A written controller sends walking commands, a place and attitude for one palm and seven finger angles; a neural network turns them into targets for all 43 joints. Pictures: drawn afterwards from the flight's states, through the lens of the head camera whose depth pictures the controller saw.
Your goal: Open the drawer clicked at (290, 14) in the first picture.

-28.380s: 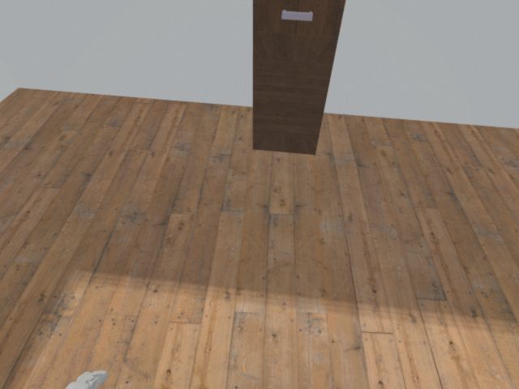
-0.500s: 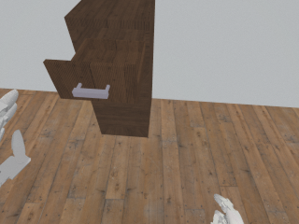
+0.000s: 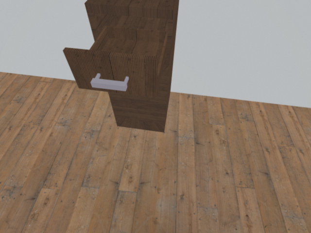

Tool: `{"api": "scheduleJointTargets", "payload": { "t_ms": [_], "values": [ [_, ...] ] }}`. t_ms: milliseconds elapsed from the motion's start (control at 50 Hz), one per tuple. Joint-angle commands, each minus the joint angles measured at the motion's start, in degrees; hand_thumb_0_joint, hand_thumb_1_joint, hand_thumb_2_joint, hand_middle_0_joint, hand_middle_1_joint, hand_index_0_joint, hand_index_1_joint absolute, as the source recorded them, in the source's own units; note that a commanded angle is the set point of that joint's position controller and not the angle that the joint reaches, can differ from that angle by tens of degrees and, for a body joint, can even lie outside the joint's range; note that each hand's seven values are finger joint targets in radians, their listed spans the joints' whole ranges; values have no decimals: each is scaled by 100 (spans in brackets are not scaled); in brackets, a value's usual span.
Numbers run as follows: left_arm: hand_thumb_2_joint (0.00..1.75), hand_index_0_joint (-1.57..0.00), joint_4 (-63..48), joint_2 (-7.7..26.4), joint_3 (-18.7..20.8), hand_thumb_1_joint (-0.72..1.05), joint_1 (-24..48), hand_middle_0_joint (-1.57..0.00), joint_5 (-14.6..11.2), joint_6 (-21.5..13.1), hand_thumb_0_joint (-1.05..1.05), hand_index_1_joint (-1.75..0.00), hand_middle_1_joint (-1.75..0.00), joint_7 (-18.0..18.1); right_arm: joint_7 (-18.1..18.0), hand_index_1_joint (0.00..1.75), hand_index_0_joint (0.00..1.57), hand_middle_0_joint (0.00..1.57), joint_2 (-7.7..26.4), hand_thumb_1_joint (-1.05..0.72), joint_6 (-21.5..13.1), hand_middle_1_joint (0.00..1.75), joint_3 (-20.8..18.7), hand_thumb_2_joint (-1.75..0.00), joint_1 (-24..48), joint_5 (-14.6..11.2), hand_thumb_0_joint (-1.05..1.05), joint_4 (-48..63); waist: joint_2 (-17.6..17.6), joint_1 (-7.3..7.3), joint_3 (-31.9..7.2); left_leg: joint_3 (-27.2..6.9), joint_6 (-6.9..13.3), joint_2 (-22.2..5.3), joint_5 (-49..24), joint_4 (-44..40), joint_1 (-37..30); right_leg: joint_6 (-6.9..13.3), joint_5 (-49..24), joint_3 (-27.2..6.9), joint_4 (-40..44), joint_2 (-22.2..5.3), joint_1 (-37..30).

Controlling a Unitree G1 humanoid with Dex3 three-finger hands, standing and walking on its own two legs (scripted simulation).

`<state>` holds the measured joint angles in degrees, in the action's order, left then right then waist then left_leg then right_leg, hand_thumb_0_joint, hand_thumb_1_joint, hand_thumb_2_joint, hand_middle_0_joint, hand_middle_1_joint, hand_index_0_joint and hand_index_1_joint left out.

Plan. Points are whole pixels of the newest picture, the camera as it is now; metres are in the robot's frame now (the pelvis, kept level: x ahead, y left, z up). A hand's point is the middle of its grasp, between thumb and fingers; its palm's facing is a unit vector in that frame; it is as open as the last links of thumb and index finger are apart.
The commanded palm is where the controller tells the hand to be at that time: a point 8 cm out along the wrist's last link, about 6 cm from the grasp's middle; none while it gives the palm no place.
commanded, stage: let the arm hang, fingers relaxed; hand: left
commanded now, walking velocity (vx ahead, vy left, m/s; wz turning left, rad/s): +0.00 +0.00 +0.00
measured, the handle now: (110, 80) +0.60 +0.21 +0.01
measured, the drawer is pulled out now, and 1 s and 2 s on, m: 0.29 0.29 0.29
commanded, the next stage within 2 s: look to check the result in 0.62 s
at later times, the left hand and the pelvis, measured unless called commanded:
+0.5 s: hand out of the picture +0.02 +0.19 -0.17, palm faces +0.00 -0.97 -0.23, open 7.3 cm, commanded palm none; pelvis +0.00 +0.02 +0.00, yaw -2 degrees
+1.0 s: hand out of the picture +0.03 +0.19 -0.17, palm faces -0.02 -0.97 -0.23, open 7.4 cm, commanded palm none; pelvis +0.01 +0.01 +0.01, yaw -3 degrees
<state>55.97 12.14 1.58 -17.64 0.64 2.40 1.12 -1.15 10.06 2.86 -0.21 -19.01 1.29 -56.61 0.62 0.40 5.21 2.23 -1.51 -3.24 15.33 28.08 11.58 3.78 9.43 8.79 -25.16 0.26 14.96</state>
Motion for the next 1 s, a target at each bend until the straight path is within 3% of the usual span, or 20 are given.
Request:
{"api": "scheduleJointTargets", "payload": {
  "t_ms": [0,100,320,440,520,740,820,980],
  "values": [
    [90,-20,-24,557,123,90,110,-20,10,-219,0,-30,-30,28,-31,30,20,20,476,-90,-168,30,-115,-90,-410,-16,0,93,143,-120,-264,-327,334,-251,203,-786,160,-39,1050,-1055,1011,-655,-222],
    [90,-20,370,494,88,90,42,-20,10,-223,0,-30,-30,58,-47,30,20,20,396,-90,-192,30,-89,-90,-572,-29,0,-183,-152,-92,1,-324,349,-272,158,-1004,247,-65,985,-995,984,-619,-198],
    [90,-20,661,293,93,90,4,-20,19,-212,0,-30,-30,92,-76,30,20,20,168,-90,-222,30,-76,-90,-674,-6,0,-476,5,-72,196,-296,360,-268,344,-1186,377,-108,892,-982,836,-570,-132],
    [90,-20,692,191,107,90,14,-20,18,-235,0,-30,-30,103,-101,30,20,20,93,-90,-266,30,-99,-90,-645,-18,0,-499,230,-62,64,-287,347,-310,129,-1204,338,-100,440,-981,681,-551,-292],
    [90,-20,695,181,100,90,23,-20,20,-237,0,-30,-30,105,-106,30,20,20,81,-90,-249,30,-114,-90,-646,-23,0,-502,-6,-82,170,-262,349,-302,122,-1154,294,-98,492,-1026,746,-551,-200],
    [90,-20,706,205,115,90,73,-20,14,-285,0,-30,-30,117,-119,30,20,20,118,-90,-259,30,-145,-90,-563,-37,0,-529,8,-131,-121,-154,309,-301,-346,-1001,-87,-71,84,-1069,740,-598,-300],
    [90,-20,727,201,114,90,101,-20,14,-290,0,-30,-30,122,-130,30,20,20,160,-90,-257,30,-150,-90,-477,-39,0,-536,98,-134,-71,-138,295,-324,-387,-1009,-148,-69,6,-1081,771,-600,-277],
    [90,-20,726,296,129,90,217,-20,11,-296,0,-30,-30,120,-120,30,20,20,214,-90,-236,30,-164,-90,-392,-38,0,-563,-65,-146,-33,-106,259,-302,-340,-1019,-168,-81,70,-1102,869,-634,-344]
  ]
}}
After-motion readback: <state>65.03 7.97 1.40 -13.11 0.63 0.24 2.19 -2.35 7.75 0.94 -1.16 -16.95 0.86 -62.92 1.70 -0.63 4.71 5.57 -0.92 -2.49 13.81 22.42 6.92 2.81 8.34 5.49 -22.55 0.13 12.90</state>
